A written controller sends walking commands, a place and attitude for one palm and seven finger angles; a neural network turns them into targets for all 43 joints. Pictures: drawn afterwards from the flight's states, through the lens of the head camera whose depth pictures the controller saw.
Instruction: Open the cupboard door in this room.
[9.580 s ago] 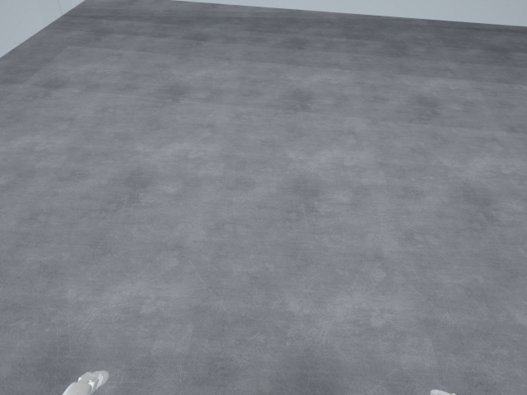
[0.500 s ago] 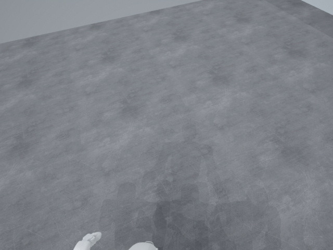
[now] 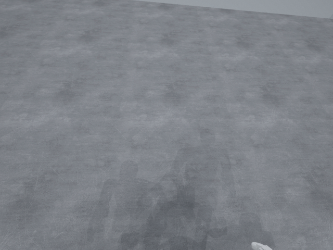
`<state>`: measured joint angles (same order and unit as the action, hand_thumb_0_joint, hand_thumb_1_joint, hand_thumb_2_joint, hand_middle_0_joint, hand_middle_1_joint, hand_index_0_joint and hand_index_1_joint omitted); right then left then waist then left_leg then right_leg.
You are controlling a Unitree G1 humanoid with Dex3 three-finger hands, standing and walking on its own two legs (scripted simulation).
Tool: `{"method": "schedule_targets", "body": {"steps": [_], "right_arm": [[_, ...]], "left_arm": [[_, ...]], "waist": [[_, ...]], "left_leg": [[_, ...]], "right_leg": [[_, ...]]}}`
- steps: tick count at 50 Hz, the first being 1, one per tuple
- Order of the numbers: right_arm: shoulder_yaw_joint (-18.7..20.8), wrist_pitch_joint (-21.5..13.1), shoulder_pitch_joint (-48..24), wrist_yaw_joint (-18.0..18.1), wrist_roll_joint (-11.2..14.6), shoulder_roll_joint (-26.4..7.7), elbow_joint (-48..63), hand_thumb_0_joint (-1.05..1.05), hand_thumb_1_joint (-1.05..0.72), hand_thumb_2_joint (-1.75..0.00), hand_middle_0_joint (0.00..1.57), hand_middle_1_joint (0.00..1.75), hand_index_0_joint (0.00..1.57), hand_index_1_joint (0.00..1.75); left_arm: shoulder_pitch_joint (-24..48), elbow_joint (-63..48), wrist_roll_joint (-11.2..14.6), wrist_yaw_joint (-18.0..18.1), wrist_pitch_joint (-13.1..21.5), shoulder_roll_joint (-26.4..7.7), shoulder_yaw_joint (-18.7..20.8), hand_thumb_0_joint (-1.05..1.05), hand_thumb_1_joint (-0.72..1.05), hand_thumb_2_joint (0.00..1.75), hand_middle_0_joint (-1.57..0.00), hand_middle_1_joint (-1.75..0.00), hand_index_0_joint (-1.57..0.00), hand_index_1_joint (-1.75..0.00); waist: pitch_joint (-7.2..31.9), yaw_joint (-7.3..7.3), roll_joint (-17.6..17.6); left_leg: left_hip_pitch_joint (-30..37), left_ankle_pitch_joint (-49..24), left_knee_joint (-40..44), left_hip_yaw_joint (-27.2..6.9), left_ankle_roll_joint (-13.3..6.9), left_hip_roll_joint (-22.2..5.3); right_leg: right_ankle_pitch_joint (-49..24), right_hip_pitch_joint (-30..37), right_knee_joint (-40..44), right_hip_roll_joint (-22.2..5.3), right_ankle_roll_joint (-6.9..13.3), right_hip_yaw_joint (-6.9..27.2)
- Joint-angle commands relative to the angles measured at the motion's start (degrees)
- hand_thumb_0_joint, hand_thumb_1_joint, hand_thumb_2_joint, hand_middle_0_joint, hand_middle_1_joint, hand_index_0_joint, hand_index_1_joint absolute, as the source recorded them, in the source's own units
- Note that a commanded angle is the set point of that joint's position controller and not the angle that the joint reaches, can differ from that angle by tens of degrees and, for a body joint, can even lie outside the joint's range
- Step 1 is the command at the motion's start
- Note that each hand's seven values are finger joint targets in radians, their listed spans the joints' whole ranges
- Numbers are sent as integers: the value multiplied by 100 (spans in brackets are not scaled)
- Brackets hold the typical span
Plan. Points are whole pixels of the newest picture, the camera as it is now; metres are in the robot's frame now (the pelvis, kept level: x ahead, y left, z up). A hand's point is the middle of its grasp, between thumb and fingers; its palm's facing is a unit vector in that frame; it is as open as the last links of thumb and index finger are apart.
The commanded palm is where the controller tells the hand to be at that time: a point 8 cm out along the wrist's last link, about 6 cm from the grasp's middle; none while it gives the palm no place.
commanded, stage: turn or walk to find it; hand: left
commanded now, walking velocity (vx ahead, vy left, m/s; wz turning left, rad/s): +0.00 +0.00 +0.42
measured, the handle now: out of the picture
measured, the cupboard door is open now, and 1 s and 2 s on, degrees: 0 0 0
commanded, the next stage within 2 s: none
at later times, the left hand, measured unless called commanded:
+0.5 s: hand out of the picture +0.05 +0.17 -0.13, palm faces +0.19 -0.94 -0.29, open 7.4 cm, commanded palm none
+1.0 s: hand out of the picture -0.14 +0.18 -0.18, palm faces +0.48 -0.85 -0.24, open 7.4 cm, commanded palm none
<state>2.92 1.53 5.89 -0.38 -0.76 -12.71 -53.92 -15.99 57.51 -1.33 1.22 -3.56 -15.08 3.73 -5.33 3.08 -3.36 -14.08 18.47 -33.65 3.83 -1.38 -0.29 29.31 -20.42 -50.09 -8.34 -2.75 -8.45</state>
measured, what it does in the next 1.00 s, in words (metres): steps on the spot, turning left: right foot, then left foot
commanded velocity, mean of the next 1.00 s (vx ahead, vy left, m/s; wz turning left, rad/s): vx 0.00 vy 0.00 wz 0.42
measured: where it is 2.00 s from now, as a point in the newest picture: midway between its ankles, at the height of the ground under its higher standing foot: outside the picture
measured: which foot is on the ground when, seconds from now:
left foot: down 0.00-0.42, up 0.44-0.90, down 0.92-1.00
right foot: up 0.00-0.40, down 0.42-0.94, up 0.96-1.00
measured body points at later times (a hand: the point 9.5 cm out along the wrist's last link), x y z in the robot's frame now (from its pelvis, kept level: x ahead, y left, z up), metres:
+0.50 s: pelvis -0.02 -0.04 +0.01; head +0.01 -0.08 +0.45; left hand +0.04 +0.21 -0.11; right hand +0.05 -0.29 -0.16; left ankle -0.03 +0.10 -0.69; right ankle -0.01 -0.14 -0.73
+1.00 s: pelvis -0.06 -0.01 +0.00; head -0.04 +0.02 +0.45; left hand -0.17 +0.23 -0.16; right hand +0.15 -0.20 -0.13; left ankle -0.10 +0.07 -0.73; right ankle -0.02 -0.14 -0.70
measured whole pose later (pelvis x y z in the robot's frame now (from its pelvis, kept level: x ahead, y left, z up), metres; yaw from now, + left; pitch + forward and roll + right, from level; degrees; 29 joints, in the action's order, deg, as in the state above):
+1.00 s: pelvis -0.06 -0.01 +0.00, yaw +25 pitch -1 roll +0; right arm 3.0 1.5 7.2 -0.3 -0.8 -12.0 -54.5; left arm -14.9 57.2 -1.2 1.2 -3.6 -14.7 3.8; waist -5.3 2.4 -3.5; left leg -15.1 19.0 -34.9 4.5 -1.7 -0.5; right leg 29.5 -20.3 -49.8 -8.6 -2.9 -9.0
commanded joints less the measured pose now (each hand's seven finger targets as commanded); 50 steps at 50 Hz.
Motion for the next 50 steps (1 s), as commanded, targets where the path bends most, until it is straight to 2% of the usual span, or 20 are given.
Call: {"method": "schedule_targets", "body": {"steps": [1,6,14,17,19,20,21,22,23,24,26,28,38,41,43,45,46,47,48,50], "right_arm": [[180,-53,365,151,-39,-1106,229,0,-90,-90,20,30,20,30],[171,-120,484,143,2,-1028,258,0,-90,-90,20,30,20,30],[272,-56,764,117,-78,-1038,258,0,-90,-90,20,30,20,30],[301,-36,656,101,-87,-1023,296,0,-90,-90,20,30,20,30],[312,-31,572,90,-31,-957,326,0,-90,-90,20,30,20,30],[287,-38,627,59,17,-720,349,0,-90,-90,20,30,20,30],[215,-39,637,28,37,-326,474,0,-90,-90,20,30,20,30],[293,26,488,51,-19,-565,509,0,-90,-90,20,30,20,30],[324,107,605,33,-57,-642,387,0,-90,-90,20,30,20,30],[346,162,709,2,-66,-609,249,0,-90,-90,20,30,20,30],[338,197,1015,-51,-75,-541,23,0,-90,-90,20,30,20,30],[308,202,1103,-61,-69,-474,-56,0,-90,-90,20,30,20,30],[151,149,327,-29,-15,-354,108,0,-90,-90,20,30,20,30],[109,88,301,-21,31,-323,149,0,-90,-90,20,30,20,30],[106,47,467,-10,32,-345,118,0,-90,-90,20,30,20,30],[150,-29,863,-17,12,-559,33,0,-90,-90,20,30,20,30],[243,-89,1020,-9,-20,-1045,51,0,-90,-90,20,30,20,30],[346,-69,1209,37,-27,-1496,47,0,-90,-90,20,30,20,30],[335,-23,1246,56,-49,-1502,-5,0,-90,-90,20,30,20,30],[249,-50,716,154,-61,-1176,76,0,-90,-90,20,30,20,30]], "left_arm": [[463,-592,21,-42,126,-450,83,0,90,90,-20,-30,-20,-30],[283,-491,27,-56,149,-415,71,0,90,90,-20,-30,-20,-30],[814,-843,69,-10,184,-202,10,0,90,90,-20,-30,-20,-30],[554,-820,106,0,243,-180,17,0,90,90,-20,-30,-20,-30],[139,-705,110,18,316,-266,45,0,90,90,-20,-30,-20,-30],[-54,-680,59,46,380,-554,100,0,90,90,-20,-30,-20,-30],[-141,-687,-31,89,429,-1104,213,0,90,90,-20,-30,-20,-30],[-69,-778,13,95,383,-1159,180,0,90,90,-20,-30,-20,-30],[325,-875,27,112,391,-903,185,0,90,90,-20,-30,-20,-30],[678,-947,38,103,384,-769,157,0,90,90,-20,-30,-20,-30],[994,-1017,61,83,386,-471,43,0,90,90,-20,-30,-20,-30],[745,-945,58,66,443,-389,11,0,90,90,-20,-30,-20,-30],[-81,-572,-37,86,416,-695,129,0,90,90,-20,-30,-20,-30],[-45,-487,-57,67,378,-833,178,0,90,90,-20,-30,-20,-30],[22,-477,-46,52,351,-872,183,0,90,90,-20,-30,-20,-30],[180,-483,35,38,297,-780,179,0,90,90,-20,-30,-20,-30],[80,-597,76,20,251,-495,131,0,90,90,-20,-30,-20,-30],[275,-804,66,8,205,-174,6,0,90,90,-20,-30,-20,-30],[502,-828,38,26,145,-331,24,0,90,90,-20,-30,-20,-30],[672,-677,21,1,90,-353,83,0,90,90,-20,-30,-20,-30]], "waist": [[450,-408,1486],[655,-339,1119],[679,-527,1227],[807,-397,1256],[1030,-163,998],[1133,-88,357],[1074,-19,-1299],[886,19,-1105],[700,-166,-852],[414,-313,-785],[204,-543,-419],[243,-475,-607],[496,-40,-661],[592,-26,-859],[703,-147,-905],[860,-451,-287],[1028,-520,1149],[855,-638,2265],[799,-707,1585],[466,-541,1765]], "left_leg": [[654,-2756,1533,-1586,-697,-1561],[885,-3063,1521,-1352,-639,-1233],[687,-2726,1362,-2133,-888,-1293],[333,-2938,1132,-2262,-795,-1129],[-215,-2374,725,-2163,-503,-848],[-976,-1274,221,-1807,-160,-456],[-2008,800,-1047,-816,277,385],[-1860,1556,-2178,-872,284,301],[-1784,1197,-2876,-1082,272,139],[-1795,894,-3302,-1015,296,84],[-1800,292,-3667,-831,378,-25],[-1854,6,-3717,-703,488,-24],[-1363,769,-1826,-218,588,-242],[-906,865,-1029,-16,486,-201],[-483,426,-345,153,428,-117],[640,-873,952,3,314,-245],[1372,-1798,1424,-1351,-40,-1231],[1370,-3477,1588,-2492,-652,-2251],[884,-3009,1550,-2217,-967,-2407],[602,-2522,1632,-1910,-749,-1772]], "right_leg": [[-352,-1127,-1454,103,-105,696],[-837,-1019,-1395,225,-247,709],[-308,-510,181,459,-199,730],[-628,232,1184,659,-122,622],[-1714,1282,2524,615,-91,582],[-1979,2135,3107,-11,40,1122],[-2465,2534,3363,-1472,612,2590],[-2670,1572,3418,-2016,1098,2754],[-1979,1067,3573,-1717,1160,2363],[-1527,744,3658,-1415,1033,2097],[-1840,653,3499,-938,763,1272],[-2434,936,3397,-752,687,875],[-3964,1687,2924,-1244,1090,647],[-4088,1645,2685,-1331,1115,575],[-4043,1516,2429,-1264,953,405],[-3141,813,1676,-1032,499,8],[-1562,-214,597,-410,119,-250],[811,-1142,-415,140,-169,-87],[745,-893,-1012,89,-62,371],[11,-1154,-1373,66,-79,678]]}}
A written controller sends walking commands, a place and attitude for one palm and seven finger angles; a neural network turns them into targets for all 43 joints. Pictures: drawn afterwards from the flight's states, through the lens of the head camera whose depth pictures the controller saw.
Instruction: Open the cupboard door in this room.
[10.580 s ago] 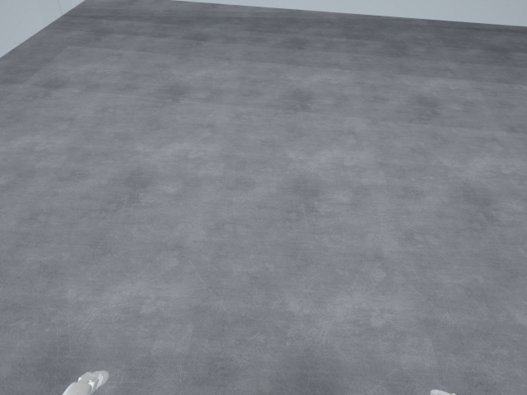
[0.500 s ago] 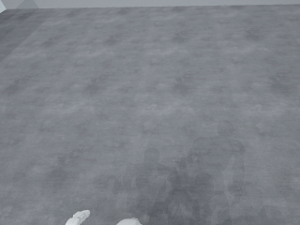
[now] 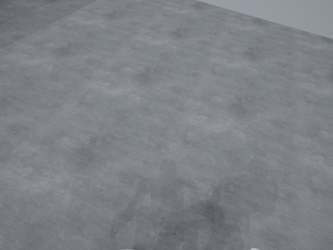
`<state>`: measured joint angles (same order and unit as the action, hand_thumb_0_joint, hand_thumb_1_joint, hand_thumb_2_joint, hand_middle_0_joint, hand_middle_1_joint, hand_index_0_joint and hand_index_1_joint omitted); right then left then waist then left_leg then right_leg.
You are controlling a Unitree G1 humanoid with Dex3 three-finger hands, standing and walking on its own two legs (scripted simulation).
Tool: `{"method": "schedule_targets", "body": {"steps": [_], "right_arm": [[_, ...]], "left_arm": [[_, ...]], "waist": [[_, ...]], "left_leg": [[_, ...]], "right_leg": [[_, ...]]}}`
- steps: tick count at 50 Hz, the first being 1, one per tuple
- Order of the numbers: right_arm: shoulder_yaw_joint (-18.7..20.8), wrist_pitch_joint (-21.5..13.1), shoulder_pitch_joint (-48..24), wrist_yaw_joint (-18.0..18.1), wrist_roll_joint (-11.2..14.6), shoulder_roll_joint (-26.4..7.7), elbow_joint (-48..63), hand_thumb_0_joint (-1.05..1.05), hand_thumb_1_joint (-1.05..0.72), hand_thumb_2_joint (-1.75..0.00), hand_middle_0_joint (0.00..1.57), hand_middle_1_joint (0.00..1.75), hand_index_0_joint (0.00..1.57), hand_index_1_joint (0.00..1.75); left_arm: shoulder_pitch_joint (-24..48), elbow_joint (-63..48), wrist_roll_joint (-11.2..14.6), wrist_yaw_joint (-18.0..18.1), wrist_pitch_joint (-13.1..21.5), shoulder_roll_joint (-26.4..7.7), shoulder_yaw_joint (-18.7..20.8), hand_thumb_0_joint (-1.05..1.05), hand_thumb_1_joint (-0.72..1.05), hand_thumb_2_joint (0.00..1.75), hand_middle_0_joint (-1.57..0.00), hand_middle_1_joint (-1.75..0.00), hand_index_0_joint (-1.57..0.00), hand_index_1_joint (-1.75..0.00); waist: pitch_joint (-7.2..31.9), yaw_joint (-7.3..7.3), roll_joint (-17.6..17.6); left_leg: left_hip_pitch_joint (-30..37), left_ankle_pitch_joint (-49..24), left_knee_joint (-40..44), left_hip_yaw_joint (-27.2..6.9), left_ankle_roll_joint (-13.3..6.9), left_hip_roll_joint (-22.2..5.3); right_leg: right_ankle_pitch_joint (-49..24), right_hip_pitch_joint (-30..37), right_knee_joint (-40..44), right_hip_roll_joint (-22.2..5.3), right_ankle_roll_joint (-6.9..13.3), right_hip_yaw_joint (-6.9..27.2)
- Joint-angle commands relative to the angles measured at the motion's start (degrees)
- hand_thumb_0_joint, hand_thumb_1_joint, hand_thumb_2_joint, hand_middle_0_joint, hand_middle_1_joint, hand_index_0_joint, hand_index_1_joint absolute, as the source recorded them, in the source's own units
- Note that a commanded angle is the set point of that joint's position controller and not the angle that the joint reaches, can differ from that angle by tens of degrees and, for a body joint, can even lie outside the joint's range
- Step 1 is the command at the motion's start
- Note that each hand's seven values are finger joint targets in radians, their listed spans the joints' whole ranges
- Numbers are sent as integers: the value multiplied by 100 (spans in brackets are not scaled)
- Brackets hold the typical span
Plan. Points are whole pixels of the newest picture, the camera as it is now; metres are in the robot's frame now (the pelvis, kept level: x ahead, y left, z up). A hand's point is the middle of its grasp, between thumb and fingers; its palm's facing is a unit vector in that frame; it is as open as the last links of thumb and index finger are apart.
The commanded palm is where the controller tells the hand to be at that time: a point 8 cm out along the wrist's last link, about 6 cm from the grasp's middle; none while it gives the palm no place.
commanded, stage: turn or walk to find it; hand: left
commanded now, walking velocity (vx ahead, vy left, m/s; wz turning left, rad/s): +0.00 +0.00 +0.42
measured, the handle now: out of the picture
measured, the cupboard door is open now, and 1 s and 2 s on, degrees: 0 0 0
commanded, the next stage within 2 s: none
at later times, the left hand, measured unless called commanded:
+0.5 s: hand out of the picture +0.06 +0.17 -0.13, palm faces +0.18 -0.94 -0.28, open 7.4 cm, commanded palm none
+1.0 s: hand out of the picture -0.15 +0.15 -0.17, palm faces +0.49 -0.83 -0.24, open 7.4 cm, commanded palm none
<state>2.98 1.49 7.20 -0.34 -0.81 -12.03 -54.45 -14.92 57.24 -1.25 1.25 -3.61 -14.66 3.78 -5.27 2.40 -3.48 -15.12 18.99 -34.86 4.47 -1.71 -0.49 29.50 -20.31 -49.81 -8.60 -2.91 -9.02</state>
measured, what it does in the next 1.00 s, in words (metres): steps on the spot, turning left: right foot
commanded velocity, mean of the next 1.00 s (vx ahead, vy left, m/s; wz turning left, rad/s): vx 0.00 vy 0.00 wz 0.42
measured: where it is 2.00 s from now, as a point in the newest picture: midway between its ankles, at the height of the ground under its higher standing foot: outside the picture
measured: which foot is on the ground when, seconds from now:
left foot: down 0.00-0.48, up 0.50-1.00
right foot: up 0.00-0.44, down 0.46-1.00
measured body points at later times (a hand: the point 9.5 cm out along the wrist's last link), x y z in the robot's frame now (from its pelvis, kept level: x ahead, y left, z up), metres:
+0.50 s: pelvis -0.03 -0.04 +0.00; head +0.01 -0.07 +0.45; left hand +0.05 +0.22 -0.11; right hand +0.04 -0.28 -0.16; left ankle +0.00 +0.10 -0.72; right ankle -0.01 -0.14 -0.73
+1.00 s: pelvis -0.07 -0.04 +0.00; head -0.04 -0.02 +0.45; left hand -0.17 +0.19 -0.15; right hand +0.13 -0.23 -0.14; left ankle -0.13 +0.06 -0.72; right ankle -0.01 -0.14 -0.73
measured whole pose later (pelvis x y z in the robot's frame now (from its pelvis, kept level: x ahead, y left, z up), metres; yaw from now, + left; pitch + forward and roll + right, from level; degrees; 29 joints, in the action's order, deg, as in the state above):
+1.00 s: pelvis -0.07 -0.04 +0.00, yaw +27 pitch +0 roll +0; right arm 3.8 3.0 8.4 -0.4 -0.3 -13.8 -55.7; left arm -15.9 56.9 -1.7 0.9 -1.2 -12.2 3.1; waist -4.8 2.1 -0.9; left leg -14.5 20.1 -35.2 3.7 2.9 -2.0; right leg 17.3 -15.0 -34.3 -9.2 -0.4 -16.4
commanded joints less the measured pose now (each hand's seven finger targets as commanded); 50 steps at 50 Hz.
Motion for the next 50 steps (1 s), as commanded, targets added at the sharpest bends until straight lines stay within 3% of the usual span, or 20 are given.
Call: {"method": "schedule_targets", "body": {"steps": [1,4,7,15,19,21,22,23,24,25,26,27,28,31,36,43,45,47,49,50], "right_arm": [[190,-59,391,157,-46,-1122,223,0,-90,-90,20,30,20,30],[170,-126,334,155,-12,-1064,282,0,-90,-90,20,30,20,30],[196,-142,527,147,0,-1041,263,0,-90,-90,20,30,20,30],[272,-80,804,129,-67,-1042,235,0,-90,-90,20,30,20,30],[297,-37,647,107,-87,-1048,305,0,-90,-90,20,30,20,30],[315,-26,544,93,-49,-1019,320,0,-90,-90,20,30,20,30],[308,-26,524,73,-20,-902,352,0,-90,-90,20,30,20,30],[256,-27,656,37,39,-549,403,0,-90,-90,20,30,20,30],[247,-20,525,50,4,-453,546,0,-90,-90,20,30,20,30],[325,43,489,38,-44,-689,507,0,-90,-90,20,30,20,30],[348,140,644,25,-68,-720,373,0,-90,-90,20,30,20,30],[363,185,704,-4,-76,-685,210,0,-90,-90,20,30,20,30],[345,195,866,-37,-81,-618,102,0,-90,-90,20,30,20,30],[321,217,1032,-58,-57,-519,-24,0,-90,-90,20,30,20,30],[287,234,660,-48,-67,-555,43,0,-90,-90,20,30,20,30],[142,151,130,-35,3,-429,180,0,-90,-90,20,30,20,30],[116,99,99,-24,37,-413,203,0,-90,-90,20,30,20,30],[103,45,335,-6,47,-426,181,0,-90,-90,20,30,20,30],[140,-39,679,-16,31,-643,85,0,-90,-90,20,30,20,30],[247,-103,839,3,-15,-1151,103,0,-90,-90,20,30,20,30]], "left_arm": [[514,-599,12,-44,118,-432,90,0,90,90,-20,-30,-20,-30],[206,-444,9,-72,158,-401,75,0,90,90,-20,-30,-20,-30],[297,-492,13,-52,164,-392,66,0,90,90,-20,-30,-20,-30],[858,-812,60,0,173,-244,29,0,90,90,-20,-30,-20,-30],[623,-807,100,12,214,-199,11,0,90,90,-20,-30,-20,-30],[243,-710,110,21,282,-268,23,0,90,90,-20,-30,-20,-30],[29,-664,91,38,331,-390,68,0,90,90,-20,-30,-20,-30],[-111,-662,8,81,387,-821,147,0,90,90,-20,-30,-20,-30],[-88,-745,-22,90,391,-1173,200,0,90,90,-20,-30,-20,-30],[103,-835,18,102,355,-1076,160,0,90,90,-20,-30,-20,-30],[498,-899,40,142,387,-804,184,0,90,90,-20,-30,-20,-30],[740,-962,49,110,375,-680,123,0,90,90,-20,-30,-20,-30],[877,-984,56,85,398,-529,46,0,90,90,-20,-30,-20,-30],[614,-864,58,73,456,-383,14,0,90,90,-20,-30,-20,-30],[148,-697,21,90,451,-456,60,0,90,90,-20,-30,-20,-30],[-259,-459,-57,65,403,-786,141,0,90,90,-20,-30,-20,-30],[-259,-410,-62,57,387,-871,172,0,90,90,-20,-30,-20,-30],[-130,-372,-54,53,364,-909,189,0,90,90,-20,-30,-20,-30],[-33,-385,27,30,305,-810,177,0,90,90,-20,-30,-20,-30],[-130,-508,75,8,262,-501,130,0,90,90,-20,-30,-20,-30]], "waist": [[382,-388,1515],[703,-268,1066],[795,-330,990],[661,-505,1184],[790,-365,1293],[952,-168,1093],[1059,-47,708],[1134,-6,-450],[854,68,-1439],[750,-7,-825],[580,-195,-1107],[264,-319,-575],[157,-442,-420],[218,-418,-478],[188,-188,-524],[516,52,-719],[635,70,-804],[782,-92,-806],[952,-358,-236],[1087,-446,1234]], "left_leg": [[578,-2478,1734,-1777,-640,-1576],[1029,-2988,1625,-1430,-589,-1265],[1173,-3154,1620,-1501,-633,-1246],[905,-2815,1565,-2280,-866,-1322],[378,-2668,1427,-2491,-791,-1133],[-13,-2504,1043,-2407,-578,-901],[-509,-1785,793,-2192,-309,-620],[-1567,-314,-84,-1576,75,-39],[-2064,1341,-1385,-832,353,528],[-1800,1340,-2336,-1030,316,279],[-1761,1058,-2818,-1184,312,129],[-1706,690,-3248,-1078,349,98],[-1736,358,-3432,-968,400,45],[-1775,-64,-3600,-804,535,-7],[-1785,41,-3209,-712,650,-195],[-1107,773,-1447,-246,576,-189],[-823,824,-948,-113,505,-157],[-307,417,-132,25,453,-123],[820,-890,1192,-124,334,-225],[1560,-1900,1644,-1589,-82,-1304]], "right_leg": [[-337,-1134,-1505,112,-75,765],[-783,-1140,-1558,226,-177,752],[-860,-1102,-1380,252,-250,790],[-353,-751,-263,436,-206,856],[-531,135,897,662,-83,767],[-1378,976,2103,711,-57,702],[-1880,1693,2838,494,-19,807],[-1605,2524,3359,-656,305,1883],[-2156,2065,3518,-1823,931,3013],[-2122,1281,3513,-1904,1222,2671],[-1583,878,3681,-1617,1149,2414],[-1413,614,3669,-1265,987,2092],[-1779,635,3528,-968,848,1591],[-2449,924,3387,-747,732,985],[-2241,1191,3433,-1009,898,1018],[-3445,1612,2991,-1246,1129,771],[-3743,1661,2806,-1312,1170,731],[-3746,1508,2469,-1304,1004,536],[-3054,811,1659,-1011,516,84],[-1515,-300,560,-351,97,-238]]}}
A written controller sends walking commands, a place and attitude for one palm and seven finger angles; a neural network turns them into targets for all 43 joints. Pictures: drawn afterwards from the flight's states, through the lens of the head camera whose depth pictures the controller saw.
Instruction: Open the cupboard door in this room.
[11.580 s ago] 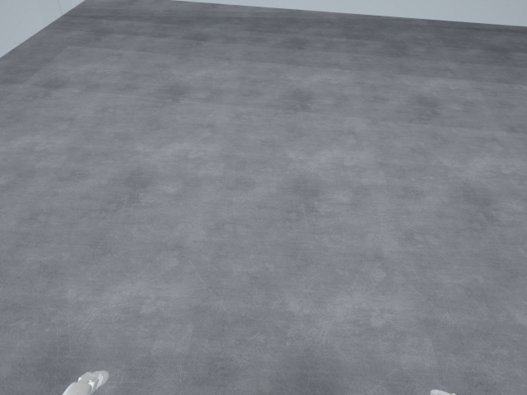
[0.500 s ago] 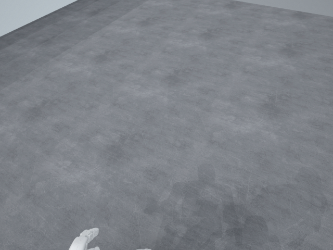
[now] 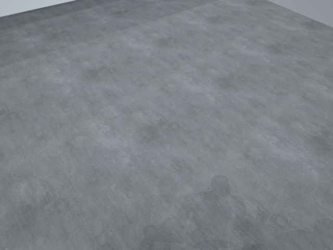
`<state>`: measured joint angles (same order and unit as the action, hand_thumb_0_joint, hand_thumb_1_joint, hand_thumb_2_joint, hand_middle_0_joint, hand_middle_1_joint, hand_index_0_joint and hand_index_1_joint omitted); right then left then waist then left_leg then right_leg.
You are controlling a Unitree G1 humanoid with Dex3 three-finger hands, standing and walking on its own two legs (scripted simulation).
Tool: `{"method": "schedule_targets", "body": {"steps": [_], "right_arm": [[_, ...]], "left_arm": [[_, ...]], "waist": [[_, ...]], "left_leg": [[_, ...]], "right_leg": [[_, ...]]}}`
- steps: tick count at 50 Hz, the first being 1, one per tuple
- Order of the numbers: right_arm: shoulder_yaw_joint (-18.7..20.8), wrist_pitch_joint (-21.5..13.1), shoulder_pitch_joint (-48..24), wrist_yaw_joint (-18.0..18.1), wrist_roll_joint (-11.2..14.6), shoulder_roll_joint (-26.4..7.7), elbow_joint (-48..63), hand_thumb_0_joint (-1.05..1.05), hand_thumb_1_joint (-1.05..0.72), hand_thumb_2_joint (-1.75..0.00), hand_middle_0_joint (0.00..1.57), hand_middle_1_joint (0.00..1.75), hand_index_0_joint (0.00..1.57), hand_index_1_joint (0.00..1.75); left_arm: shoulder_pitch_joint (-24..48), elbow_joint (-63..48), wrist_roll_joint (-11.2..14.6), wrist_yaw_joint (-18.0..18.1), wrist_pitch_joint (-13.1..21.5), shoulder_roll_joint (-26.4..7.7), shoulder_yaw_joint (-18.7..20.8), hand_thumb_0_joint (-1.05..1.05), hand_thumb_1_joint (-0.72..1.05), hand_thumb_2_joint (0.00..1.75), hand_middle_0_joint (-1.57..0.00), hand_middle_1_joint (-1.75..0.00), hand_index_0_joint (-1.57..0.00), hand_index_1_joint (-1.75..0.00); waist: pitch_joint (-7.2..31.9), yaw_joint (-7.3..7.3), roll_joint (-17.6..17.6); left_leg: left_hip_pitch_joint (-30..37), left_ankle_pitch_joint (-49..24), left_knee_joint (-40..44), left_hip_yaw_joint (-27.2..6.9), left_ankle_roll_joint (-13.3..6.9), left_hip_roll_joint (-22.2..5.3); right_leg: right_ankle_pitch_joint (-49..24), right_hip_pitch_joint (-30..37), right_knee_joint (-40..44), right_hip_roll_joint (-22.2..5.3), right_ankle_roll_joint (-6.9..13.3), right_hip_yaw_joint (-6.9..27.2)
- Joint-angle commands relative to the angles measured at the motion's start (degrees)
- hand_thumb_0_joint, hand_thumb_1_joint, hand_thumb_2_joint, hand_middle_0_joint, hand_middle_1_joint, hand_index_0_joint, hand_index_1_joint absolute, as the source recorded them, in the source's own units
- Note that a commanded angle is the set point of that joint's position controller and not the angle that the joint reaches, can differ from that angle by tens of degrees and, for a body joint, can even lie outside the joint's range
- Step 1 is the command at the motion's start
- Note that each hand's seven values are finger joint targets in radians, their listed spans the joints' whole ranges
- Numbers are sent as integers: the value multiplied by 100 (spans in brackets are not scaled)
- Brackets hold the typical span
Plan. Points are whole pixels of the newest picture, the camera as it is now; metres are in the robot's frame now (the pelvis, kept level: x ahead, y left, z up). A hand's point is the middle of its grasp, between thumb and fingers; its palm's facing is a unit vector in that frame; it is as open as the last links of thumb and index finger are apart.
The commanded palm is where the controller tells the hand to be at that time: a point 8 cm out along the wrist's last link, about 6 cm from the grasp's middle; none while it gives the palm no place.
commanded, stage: turn or walk to find it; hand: left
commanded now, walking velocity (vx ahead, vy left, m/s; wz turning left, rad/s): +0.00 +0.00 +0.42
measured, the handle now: out of the picture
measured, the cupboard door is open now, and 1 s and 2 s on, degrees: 0 0 0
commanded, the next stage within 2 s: none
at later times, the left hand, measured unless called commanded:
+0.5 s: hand out of the picture +0.06 +0.20 -0.14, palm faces +0.17 -0.95 -0.27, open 7.4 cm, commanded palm none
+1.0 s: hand out of the picture -0.13 +0.20 -0.18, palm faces +0.46 -0.86 -0.23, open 7.4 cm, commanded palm none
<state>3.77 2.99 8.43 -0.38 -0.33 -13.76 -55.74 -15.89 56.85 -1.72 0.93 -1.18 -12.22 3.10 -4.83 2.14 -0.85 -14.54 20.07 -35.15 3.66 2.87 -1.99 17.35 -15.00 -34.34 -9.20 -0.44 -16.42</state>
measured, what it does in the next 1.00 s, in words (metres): steps on the spot, turning left: left foot, then right foot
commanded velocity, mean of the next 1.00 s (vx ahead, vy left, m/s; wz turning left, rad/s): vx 0.00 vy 0.00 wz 0.42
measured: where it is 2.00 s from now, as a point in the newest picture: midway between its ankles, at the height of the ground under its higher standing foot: outside the picture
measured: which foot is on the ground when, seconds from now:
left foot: up 0.00-0.00, down 0.02-0.50, up 0.52-0.96, down 0.98-1.00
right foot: down 0.00-0.02, up 0.04-0.48, down 0.50-0.98, up 1.00-1.00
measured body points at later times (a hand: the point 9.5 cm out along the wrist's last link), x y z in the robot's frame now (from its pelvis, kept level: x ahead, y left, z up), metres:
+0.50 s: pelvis -0.02 -0.01 +0.00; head +0.01 -0.03 +0.45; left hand +0.05 +0.25 -0.12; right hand +0.06 -0.25 -0.16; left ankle -0.01 +0.12 -0.73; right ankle -0.01 -0.13 -0.73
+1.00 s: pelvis -0.06 +0.00 -0.01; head -0.04 +0.03 +0.44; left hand -0.15 +0.24 -0.16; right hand +0.13 -0.20 -0.14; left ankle -0.11 +0.10 -0.73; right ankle -0.01 -0.12 -0.73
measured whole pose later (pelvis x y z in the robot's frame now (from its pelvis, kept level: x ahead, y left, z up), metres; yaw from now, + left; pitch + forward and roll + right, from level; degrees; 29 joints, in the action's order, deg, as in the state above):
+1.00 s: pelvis -0.06 +0.00 -0.01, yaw +25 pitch -1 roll +0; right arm 3.8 2.1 8.6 -0.4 -0.5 -13.0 -55.9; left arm -14.6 56.2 -1.3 1.0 -1.8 -13.3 3.4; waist -5.4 1.8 -2.6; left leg -14.8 17.4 -34.2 3.7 0.9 -0.8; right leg 21.8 -16.4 -39.4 -10.3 -2.7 -13.2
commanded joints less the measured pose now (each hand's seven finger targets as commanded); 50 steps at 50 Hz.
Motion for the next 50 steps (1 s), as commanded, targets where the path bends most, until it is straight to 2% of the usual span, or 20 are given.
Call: {"method": "schedule_targets", "body": {"steps": [1,2,5,8,18,22,23,24,25,26,27,29,30,32,43,45,47,48,49,50], "right_arm": [[245,-216,872,47,-58,-1360,228,0,-90,-90,20,30,20,30],[238,-174,865,65,-82,-1374,195,0,-90,-90,20,30,20,30],[106,-197,120,158,-97,-964,358,0,-90,-90,20,30,20,30],[83,-273,171,163,-63,-895,372,0,-90,-90,20,30,20,30],[209,-206,501,125,-122,-909,378,0,-90,-90,20,30,20,30],[241,-173,319,99,-106,-893,441,0,-90,-90,20,30,20,30],[232,-172,297,91,-73,-816,464,0,-90,-90,20,30,20,30],[215,-183,359,60,-34,-589,487,0,-90,-90,20,30,20,30],[139,-196,375,32,-15,-229,615,0,-90,-90,20,30,20,30],[210,-136,192,56,-49,-455,682,0,-90,-90,20,30,20,30],[250,-34,278,49,-87,-502,563,0,-90,-90,20,30,20,30],[275,56,484,-17,-113,-465,321,0,-90,-90,20,30,20,30],[254,62,672,-44,-124,-437,237,0,-90,-90,20,30,20,30],[233,57,767,-64,-112,-357,170,0,-90,-90,20,30,20,30],[51,-58,-23,-34,-21,-228,336,0,-90,-90,20,30,20,30],[32,-113,92,-12,-3,-232,322,0,-90,-90,20,30,20,30],[52,-172,537,-16,-14,-345,209,0,-90,-90,20,30,20,30],[119,-238,755,-14,-38,-706,175,0,-90,-90,20,30,20,30],[259,-265,932,19,-77,-1261,193,0,-90,-90,20,30,20,30],[281,-195,1109,53,-71,-1434,120,0,-90,-90,20,30,20,30]], "left_arm": [[257,-664,93,22,-20,-491,63,0,90,90,-20,-30,-20,-30],[424,-702,75,33,-76,-601,84,0,90,90,-20,-30,-20,-30],[567,-496,61,-10,-131,-692,152,0,90,90,-20,-30,-20,-30],[333,-377,63,-42,-80,-648,133,0,90,90,-20,-30,-20,-30],[869,-739,115,18,-45,-459,63,0,90,90,-20,-30,-20,-30],[401,-655,152,36,35,-490,82,0,90,90,-20,-30,-20,-30],[215,-614,143,49,76,-569,100,0,90,90,-20,-30,-20,-30],[37,-596,95,75,141,-830,157,0,90,90,-20,-30,-20,-30],[-80,-586,14,121,185,-1322,258,0,90,90,-20,-30,-20,-30],[-32,-660,45,125,152,-1421,259,0,90,90,-20,-30,-20,-30],[323,-743,67,150,149,-1194,252,0,90,90,-20,-30,-20,-30],[865,-885,81,124,129,-926,173,0,90,90,-20,-30,-20,-30],[994,-916,85,109,151,-805,124,0,90,90,-20,-30,-20,-30],[835,-878,72,112,189,-716,113,0,90,90,-20,-30,-20,-30],[-72,-474,-20,94,150,-1109,236,0,90,90,-20,-30,-20,-30],[-53,-414,-15,86,129,-1172,260,0,90,90,-20,-30,-20,-30],[162,-427,53,76,88,-1141,262,0,90,90,-20,-30,-20,-30],[132,-494,110,63,39,-937,227,0,90,90,-20,-30,-20,-30],[188,-698,129,27,5,-516,121,0,90,90,-20,-30,-20,-30],[514,-767,83,60,-65,-560,65,0,90,90,-20,-30,-20,-30]], "waist": [[871,-516,1817],[783,-554,1288],[197,-321,1282],[525,-233,856],[671,-428,994],[871,-179,963],[928,-75,783],[1074,-3,70],[1053,64,-1441],[851,127,-1274],[646,-49,-953],[175,-298,-757],[158,-400,-722],[222,-379,-815],[619,103,-1114],[754,30,-1169],[872,-280,-749],[1038,-414,166],[915,-508,1878],[897,-640,1575]], "left_leg": [[1518,-3552,1736,-2371,-1037,-2028],[1088,-3334,1670,-2113,-1384,-2205],[437,-2563,1805,-1660,-1136,-1378],[924,-3293,1643,-1378,-1072,-1114],[798,-3148,1443,-2090,-1288,-1108],[187,-2968,1080,-2221,-1091,-841],[-210,-2484,863,-2132,-892,-649],[-856,-1521,401,-1795,-574,-289],[-1884,483,-785,-840,-165,521],[-1773,1404,-1953,-797,-134,474],[-1694,1117,-2715,-1045,-148,323],[-1693,507,-3441,-887,-100,195],[-1712,211,-3555,-791,-50,152],[-1710,-10,-3514,-654,39,103],[-1047,739,-1066,-61,92,8],[-633,504,-322,93,29,88],[378,-759,971,105,-42,71],[1191,-1556,1472,-575,-227,-470],[1702,-3548,1622,-2391,-835,-1890],[1253,-4017,1574,-2347,-1305,-2215]], "right_leg": [[1856,-1679,-1953,192,-383,748],[1841,-1543,-2486,144,-309,1138],[864,-1655,-2929,178,-333,1494],[490,-1661,-2973,295,-432,1473],[861,-1019,-1309,576,-438,1489],[39,166,247,772,-349,1366],[-557,771,1012,678,-325,1377],[-848,1560,1526,82,-184,1873],[-1430,2039,1693,-1321,365,3267],[-1901,1154,1769,-1987,929,3491],[-1190,604,1904,-1695,1007,3107],[-367,55,1992,-1116,729,2493],[-543,107,1911,-896,618,2095],[-1046,316,1804,-772,547,1737],[-2798,1229,1157,-1153,866,1459],[-3077,1219,862,-1161,785,1370],[-2434,670,274,-970,366,964],[-1398,-120,-572,-623,45,692],[1516,-1661,-1694,139,-388,574],[2029,-1525,-2361,220,-340,1114]]}}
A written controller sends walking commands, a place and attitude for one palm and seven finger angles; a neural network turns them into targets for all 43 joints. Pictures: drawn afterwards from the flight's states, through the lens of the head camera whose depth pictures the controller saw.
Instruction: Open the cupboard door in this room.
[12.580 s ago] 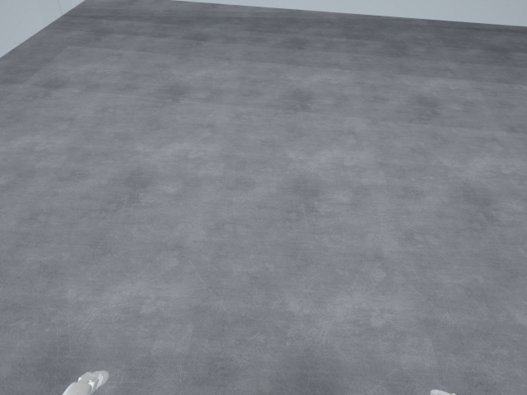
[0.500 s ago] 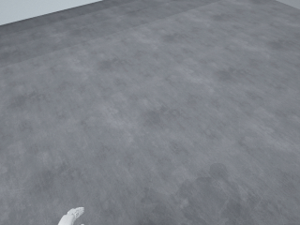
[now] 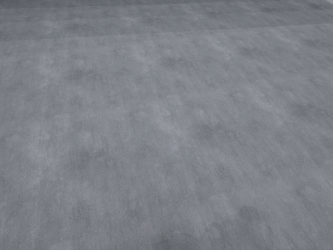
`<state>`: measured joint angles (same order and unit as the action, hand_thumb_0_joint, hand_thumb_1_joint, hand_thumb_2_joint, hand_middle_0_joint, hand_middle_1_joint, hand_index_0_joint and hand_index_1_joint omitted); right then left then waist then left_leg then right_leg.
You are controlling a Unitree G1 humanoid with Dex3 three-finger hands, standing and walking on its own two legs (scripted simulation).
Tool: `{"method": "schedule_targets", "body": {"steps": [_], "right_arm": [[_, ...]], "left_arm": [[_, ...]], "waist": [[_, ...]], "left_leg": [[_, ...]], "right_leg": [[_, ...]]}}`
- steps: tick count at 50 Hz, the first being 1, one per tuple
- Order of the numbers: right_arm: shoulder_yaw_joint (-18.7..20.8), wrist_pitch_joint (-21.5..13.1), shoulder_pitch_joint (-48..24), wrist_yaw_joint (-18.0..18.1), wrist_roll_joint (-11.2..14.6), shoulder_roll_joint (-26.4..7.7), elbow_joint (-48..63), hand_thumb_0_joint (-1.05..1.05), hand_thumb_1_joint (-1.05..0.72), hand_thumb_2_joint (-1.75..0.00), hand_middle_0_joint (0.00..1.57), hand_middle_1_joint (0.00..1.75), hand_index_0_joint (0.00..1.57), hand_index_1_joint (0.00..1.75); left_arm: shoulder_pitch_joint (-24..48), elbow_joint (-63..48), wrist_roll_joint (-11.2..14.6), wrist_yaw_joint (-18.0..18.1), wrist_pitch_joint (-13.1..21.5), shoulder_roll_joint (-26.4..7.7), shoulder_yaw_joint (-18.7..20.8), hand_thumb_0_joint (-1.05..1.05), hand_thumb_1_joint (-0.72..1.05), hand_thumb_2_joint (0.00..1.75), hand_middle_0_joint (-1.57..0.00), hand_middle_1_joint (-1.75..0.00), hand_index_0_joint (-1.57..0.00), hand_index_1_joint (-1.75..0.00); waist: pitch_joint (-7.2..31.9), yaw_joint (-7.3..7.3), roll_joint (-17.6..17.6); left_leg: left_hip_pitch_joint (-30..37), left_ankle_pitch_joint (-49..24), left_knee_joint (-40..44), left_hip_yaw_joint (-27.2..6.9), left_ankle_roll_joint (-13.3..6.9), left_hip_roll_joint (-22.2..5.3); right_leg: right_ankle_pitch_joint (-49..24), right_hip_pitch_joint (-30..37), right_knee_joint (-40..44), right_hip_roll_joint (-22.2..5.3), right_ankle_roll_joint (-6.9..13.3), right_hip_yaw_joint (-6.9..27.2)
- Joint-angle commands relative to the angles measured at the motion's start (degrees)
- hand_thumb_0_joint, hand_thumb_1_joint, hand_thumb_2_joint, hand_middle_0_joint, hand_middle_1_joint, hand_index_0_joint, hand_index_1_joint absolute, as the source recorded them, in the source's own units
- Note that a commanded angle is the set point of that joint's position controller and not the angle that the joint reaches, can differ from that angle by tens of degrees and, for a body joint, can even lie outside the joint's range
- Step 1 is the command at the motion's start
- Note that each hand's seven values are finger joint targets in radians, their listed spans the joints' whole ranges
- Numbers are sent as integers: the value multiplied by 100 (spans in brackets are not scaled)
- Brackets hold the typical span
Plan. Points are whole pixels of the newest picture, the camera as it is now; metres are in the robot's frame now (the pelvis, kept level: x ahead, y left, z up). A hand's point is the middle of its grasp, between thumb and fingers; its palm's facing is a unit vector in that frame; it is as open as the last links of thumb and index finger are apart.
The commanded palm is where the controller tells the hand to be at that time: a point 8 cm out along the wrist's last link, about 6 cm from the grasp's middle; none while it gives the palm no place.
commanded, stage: turn or walk to find it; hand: left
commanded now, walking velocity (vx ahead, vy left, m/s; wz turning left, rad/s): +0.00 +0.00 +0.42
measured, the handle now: out of the picture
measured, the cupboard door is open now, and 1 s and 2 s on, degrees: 0 0 0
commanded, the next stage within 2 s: none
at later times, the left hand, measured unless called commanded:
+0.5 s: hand out of the picture +0.06 +0.20 -0.14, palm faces +0.18 -0.95 -0.27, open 7.4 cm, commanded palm none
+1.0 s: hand out of the picture -0.15 +0.18 -0.17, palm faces +0.47 -0.85 -0.24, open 7.4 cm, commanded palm none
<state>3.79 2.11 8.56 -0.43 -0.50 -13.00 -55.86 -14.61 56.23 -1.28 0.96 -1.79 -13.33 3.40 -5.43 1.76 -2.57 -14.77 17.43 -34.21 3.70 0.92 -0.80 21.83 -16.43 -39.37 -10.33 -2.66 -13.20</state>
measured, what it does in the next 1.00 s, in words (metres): steps on the spot, turning left: right foot, then left foot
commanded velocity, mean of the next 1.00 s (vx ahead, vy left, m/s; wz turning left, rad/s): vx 0.00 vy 0.00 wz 0.42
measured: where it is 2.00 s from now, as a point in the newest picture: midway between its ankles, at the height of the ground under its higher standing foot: outside the picture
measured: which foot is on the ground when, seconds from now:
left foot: down 0.00-0.50, up 0.52-0.96, down 0.98-1.00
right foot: up 0.00-0.48, down 0.50-0.98, up 1.00-1.00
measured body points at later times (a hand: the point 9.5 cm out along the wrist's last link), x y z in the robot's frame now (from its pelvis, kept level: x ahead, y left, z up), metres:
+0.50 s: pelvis -0.03 -0.02 +0.01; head +0.00 -0.04 +0.46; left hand +0.05 +0.24 -0.12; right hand +0.04 -0.26 -0.15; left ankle +0.00 +0.11 -0.72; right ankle -0.01 -0.14 -0.73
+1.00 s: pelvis -0.08 -0.02 +0.00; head -0.05 +0.01 +0.45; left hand -0.17 +0.23 -0.15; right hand +0.11 -0.22 -0.14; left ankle -0.14 +0.08 -0.73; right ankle -0.01 -0.13 -0.72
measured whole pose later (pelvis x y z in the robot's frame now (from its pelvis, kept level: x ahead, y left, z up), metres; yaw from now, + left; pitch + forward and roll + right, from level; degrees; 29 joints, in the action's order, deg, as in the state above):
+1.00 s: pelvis -0.08 -0.02 +0.00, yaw +26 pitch +0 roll +0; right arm 4.1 2.2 9.2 -0.4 -0.4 -13.3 -55.6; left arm -14.3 56.0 -1.4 0.8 -1.7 -13.1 3.4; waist -5.2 1.4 -2.0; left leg -13.8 18.3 -33.2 3.4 1.9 -1.1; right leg 17.9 -17.8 -37.7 -10.7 -2.0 -13.9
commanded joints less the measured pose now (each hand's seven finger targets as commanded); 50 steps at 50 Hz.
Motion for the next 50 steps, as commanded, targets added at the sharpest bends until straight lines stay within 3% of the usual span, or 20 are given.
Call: {"method": "schedule_targets", "body": {"steps": [1,5,8,17,22,23,24,25,26,27,28,31,33,37,42,45,47,48,49,50], "right_arm": [[227,-110,906,95,-70,-1347,133,0,-90,-90,20,30,20,30],[81,-167,194,169,-62,-967,349,0,-90,-90,20,30,20,30],[106,-194,281,160,-36,-970,373,0,-90,-90,20,30,20,30],[202,-125,587,127,-100,-969,363,0,-90,-90,20,30,20,30],[241,-81,374,100,-93,-963,446,0,-90,-90,20,30,20,30],[246,-76,315,91,-61,-897,476,0,-90,-90,20,30,20,30],[225,-76,375,61,-17,-668,502,0,-90,-90,20,30,20,30],[159,-89,412,34,12,-316,614,0,-90,-90,20,30,20,30],[225,-39,245,51,-37,-536,674,0,-90,-90,20,30,20,30],[280,66,346,31,-76,-640,551,0,-90,-90,20,30,20,30],[289,139,433,-1,-99,-594,437,0,-90,-90,20,30,20,30],[253,155,855,-60,-106,-456,199,0,-90,-90,20,30,20,30],[225,149,815,-57,-94,-427,167,0,-90,-90,20,30,20,30],[189,146,465,-52,-80,-416,251,0,-90,-90,20,30,20,30],[95,63,45,-37,-21,-306,357,0,-90,-90,20,30,20,30],[65,1,212,-11,17,-305,330,0,-90,-90,20,30,20,30],[61,-63,543,-8,10,-368,260,0,-90,-90,20,30,20,30],[102,-131,733,-13,4,-591,191,0,-90,-90,20,30,20,30],[224,-191,881,15,-51,-1149,220,0,-90,-90,20,30,20,30],[303,-135,1037,62,-47,-1500,194,0,-90,-90,20,30,20,30]], "left_arm": [[513,-647,28,68,-65,-469,60,0,90,90,-20,-30,-20,-30],[376,-394,32,-35,-26,-531,109,0,90,90,-20,-30,-20,-30],[291,-353,32,-30,-22,-528,88,0,90,90,-20,-30,-20,-30],[820,-691,64,20,7,-382,48,0,90,90,-20,-30,-20,-30],[288,-593,111,40,82,-382,54,0,90,90,-20,-30,-20,-30],[79,-541,104,55,121,-435,77,0,90,90,-20,-30,-20,-30],[-92,-525,60,83,179,-697,125,0,90,90,-20,-30,-20,-30],[-161,-539,-23,124,224,-1185,224,0,90,90,-20,-30,-20,-30],[-28,-650,5,125,192,-1305,232,0,90,90,-20,-30,-20,-30],[315,-741,27,143,178,-1091,221,0,90,90,-20,-30,-20,-30],[685,-820,40,146,169,-947,211,0,90,90,-20,-30,-20,-30],[942,-867,41,119,213,-611,89,0,90,90,-20,-30,-20,-30],[634,-780,35,111,247,-607,86,0,90,90,-20,-30,-20,-30],[227,-619,-9,120,243,-733,134,0,90,90,-20,-30,-20,-30],[-161,-428,-65,86,204,-992,217,0,90,90,-20,-30,-20,-30],[-84,-382,-62,70,173,-1083,242,0,90,90,-20,-30,-20,-30],[55,-373,-15,59,142,-1040,235,0,90,90,-20,-30,-20,-30],[49,-401,44,52,105,-902,221,0,90,90,-20,-30,-20,-30],[12,-562,91,28,67,-542,155,0,90,90,-20,-30,-20,-30],[358,-722,42,30,10,-358,32,0,90,90,-20,-30,-20,-30]], "waist": [[784,-529,1591],[489,-230,1214],[702,-225,907],[688,-426,1130],[909,-155,1101],[978,-32,946],[1108,29,298],[1059,84,-1235],[795,127,-1174],[606,-42,-737],[265,-196,-831],[167,-446,-504],[262,-310,-664],[286,-95,-724],[512,141,-965],[736,34,-979],[955,-189,-757],[1117,-332,-141],[1125,-424,1471],[940,-551,1947]], "left_leg": [[828,-2973,1608,-2058,-1092,-2091],[776,-2936,1538,-1510,-900,-1299],[984,-2843,1568,-1491,-931,-1240],[822,-2465,1496,-2265,-1131,-1273],[159,-2351,1135,-2378,-911,-924],[-229,-1910,923,-2266,-718,-749],[-905,-1025,465,-1960,-412,-386],[-1920,641,-698,-974,10,411],[-1838,1561,-1903,-827,66,403],[-1652,1261,-2733,-1029,38,240],[-1657,1007,-3159,-1008,48,144],[-1656,306,-3600,-719,178,19],[-1706,199,-3524,-620,276,-10],[-1601,499,-2805,-479,352,-155],[-1079,1017,-1383,-120,299,-114],[-581,865,-617,72,225,-27],[178,-70,575,125,157,5],[937,-793,1287,-181,72,-236],[1625,-2053,1664,-1934,-411,-1565],[1405,-3399,1656,-2487,-948,-2247]], "right_leg": [[1319,-1264,-2149,268,-82,1039],[213,-1450,-2514,389,-155,1159],[4,-1424,-2407,437,-235,1189],[450,-1028,-1039,644,-206,1262],[-311,282,732,899,-90,1099],[-910,897,1471,827,-74,1069],[-1071,1677,2069,281,53,1557],[-1152,2106,2351,-1118,597,3007],[-1421,1172,2493,-1844,1145,3282],[-498,457,2667,-1584,1202,2903],[74,-6,2814,-1295,1078,2711],[-860,112,2463,-688,780,1597],[-1288,484,2352,-639,770,1365],[-1357,767,2315,-885,935,1392],[-2469,1109,1903,-1047,1084,1265],[-2768,1086,1598,-1075,1038,1145],[-2637,855,1034,-912,692,788],[-2168,321,369,-709,398,527],[-198,-1085,-777,36,-38,219],[1471,-1617,-1559,356,-163,594]]}}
